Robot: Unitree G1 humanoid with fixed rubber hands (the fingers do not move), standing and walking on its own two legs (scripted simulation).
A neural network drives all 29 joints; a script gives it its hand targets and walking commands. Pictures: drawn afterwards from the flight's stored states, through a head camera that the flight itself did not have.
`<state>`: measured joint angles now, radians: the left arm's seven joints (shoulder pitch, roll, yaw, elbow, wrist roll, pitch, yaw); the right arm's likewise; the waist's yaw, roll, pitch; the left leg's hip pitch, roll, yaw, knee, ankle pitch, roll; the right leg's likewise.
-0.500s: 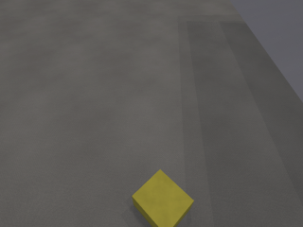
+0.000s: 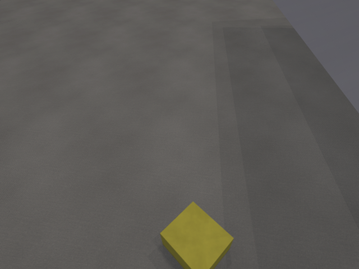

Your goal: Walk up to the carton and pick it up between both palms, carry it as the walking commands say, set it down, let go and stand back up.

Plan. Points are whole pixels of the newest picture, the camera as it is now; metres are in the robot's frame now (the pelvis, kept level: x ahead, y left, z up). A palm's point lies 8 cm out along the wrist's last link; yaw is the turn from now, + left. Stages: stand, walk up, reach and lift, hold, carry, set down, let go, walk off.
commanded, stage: walk up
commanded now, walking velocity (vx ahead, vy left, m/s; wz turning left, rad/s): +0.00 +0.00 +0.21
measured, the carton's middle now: (196, 241) +0.42 -0.04 -0.68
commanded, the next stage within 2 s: none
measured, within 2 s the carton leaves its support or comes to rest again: neither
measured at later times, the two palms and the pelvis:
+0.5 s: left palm out of the picture +0.02 +0.24 -0.12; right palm out of the picture +0.00 -0.24 -0.12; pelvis -0.05 +0.00 +0.00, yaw +0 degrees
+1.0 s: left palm out of the picture +0.01 +0.24 -0.12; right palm out of the picture -0.01 -0.25 -0.13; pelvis -0.05 -0.01 +0.00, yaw +0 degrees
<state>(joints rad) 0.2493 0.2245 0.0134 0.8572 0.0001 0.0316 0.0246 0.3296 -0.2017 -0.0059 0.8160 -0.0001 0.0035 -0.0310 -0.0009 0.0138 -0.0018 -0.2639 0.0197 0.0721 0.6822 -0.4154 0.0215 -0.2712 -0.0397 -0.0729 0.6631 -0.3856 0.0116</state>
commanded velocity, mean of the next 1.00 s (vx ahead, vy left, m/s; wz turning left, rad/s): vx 0.00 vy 0.00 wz -0.25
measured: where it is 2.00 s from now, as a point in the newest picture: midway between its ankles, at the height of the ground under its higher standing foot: outside the picture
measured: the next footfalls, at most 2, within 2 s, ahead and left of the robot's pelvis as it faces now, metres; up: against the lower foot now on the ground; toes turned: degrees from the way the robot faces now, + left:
right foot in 1.70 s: -0.02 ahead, -0.14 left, +0.00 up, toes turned -13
